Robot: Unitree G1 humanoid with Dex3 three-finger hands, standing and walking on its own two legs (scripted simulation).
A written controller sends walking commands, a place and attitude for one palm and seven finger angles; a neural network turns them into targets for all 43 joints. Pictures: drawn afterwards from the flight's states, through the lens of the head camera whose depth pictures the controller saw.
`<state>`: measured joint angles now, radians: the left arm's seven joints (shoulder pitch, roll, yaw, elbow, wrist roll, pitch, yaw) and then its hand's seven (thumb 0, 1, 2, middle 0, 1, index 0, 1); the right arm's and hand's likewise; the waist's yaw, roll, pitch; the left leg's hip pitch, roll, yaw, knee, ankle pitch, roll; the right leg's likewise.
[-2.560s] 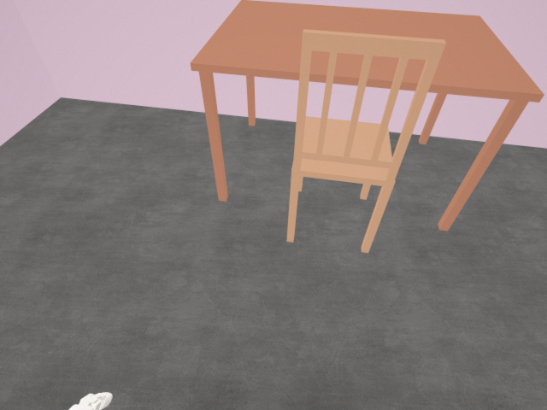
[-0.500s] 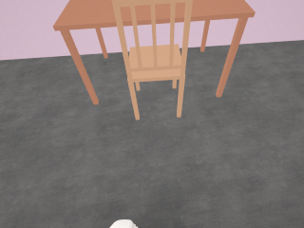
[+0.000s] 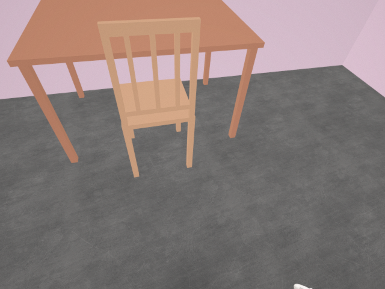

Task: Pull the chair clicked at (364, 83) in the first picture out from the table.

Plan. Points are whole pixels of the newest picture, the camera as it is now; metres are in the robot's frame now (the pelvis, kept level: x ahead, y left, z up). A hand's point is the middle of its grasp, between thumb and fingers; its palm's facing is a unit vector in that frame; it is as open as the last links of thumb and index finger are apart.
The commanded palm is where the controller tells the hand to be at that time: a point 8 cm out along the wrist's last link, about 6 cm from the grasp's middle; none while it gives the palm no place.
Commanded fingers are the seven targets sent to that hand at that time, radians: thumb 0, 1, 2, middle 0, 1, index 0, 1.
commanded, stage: walk to a spot facing it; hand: left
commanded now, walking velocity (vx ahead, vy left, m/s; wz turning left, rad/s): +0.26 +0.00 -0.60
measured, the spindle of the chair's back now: (155, 75) +0.92 +0.28 -0.07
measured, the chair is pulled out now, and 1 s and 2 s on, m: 0.00 0.00 0.00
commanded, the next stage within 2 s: none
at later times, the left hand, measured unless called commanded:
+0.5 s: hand (146, 241) +0.27 +0.16 -0.18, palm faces -0.36 -0.92 -0.14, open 7.4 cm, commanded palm none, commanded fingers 0.00 0.90 0.90 -0.20 -0.30 -0.20 -0.30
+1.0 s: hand (149, 208) +0.37 +0.18 -0.19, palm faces -0.46 -0.87 -0.18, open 7.4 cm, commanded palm none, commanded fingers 0.00 0.90 0.90 -0.20 -0.30 -0.20 -0.30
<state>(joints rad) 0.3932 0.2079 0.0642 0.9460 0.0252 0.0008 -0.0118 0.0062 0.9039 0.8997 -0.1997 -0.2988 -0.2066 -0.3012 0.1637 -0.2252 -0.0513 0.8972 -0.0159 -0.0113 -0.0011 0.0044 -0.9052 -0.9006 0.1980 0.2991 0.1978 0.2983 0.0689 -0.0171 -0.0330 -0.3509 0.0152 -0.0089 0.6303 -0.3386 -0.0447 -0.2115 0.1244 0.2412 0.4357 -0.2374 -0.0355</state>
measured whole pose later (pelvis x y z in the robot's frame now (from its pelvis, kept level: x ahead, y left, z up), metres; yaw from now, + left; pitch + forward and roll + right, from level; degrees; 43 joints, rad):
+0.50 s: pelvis +0.11 +0.03 -0.01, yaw -20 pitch +0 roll -2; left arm 0.13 0.20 0.07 0.93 0.03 0.06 -0.04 0.01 0.91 0.90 -0.19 -0.30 -0.20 -0.30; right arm 0.43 -0.14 -0.02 1.05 -0.03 -0.02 -0.04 0.00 -0.90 -0.90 0.20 0.30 0.20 0.30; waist -0.05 -0.02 0.10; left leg -0.03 0.09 0.32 0.50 -0.46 0.01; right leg -0.52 -0.03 -0.11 0.85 -0.28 0.02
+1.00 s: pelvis +0.25 +0.02 -0.02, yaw -36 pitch +0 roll -2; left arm 0.34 0.24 0.08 0.96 0.01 0.01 -0.01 0.01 0.90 0.90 -0.20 -0.30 -0.21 -0.30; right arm 0.13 -0.19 -0.03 0.86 -0.03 -0.04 0.00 0.00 -0.91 -0.90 0.20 0.30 0.20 0.30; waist 0.06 -0.05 0.01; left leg -0.36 0.07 0.10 0.63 -0.24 -0.02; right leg -0.27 0.04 0.10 0.67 -0.41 0.01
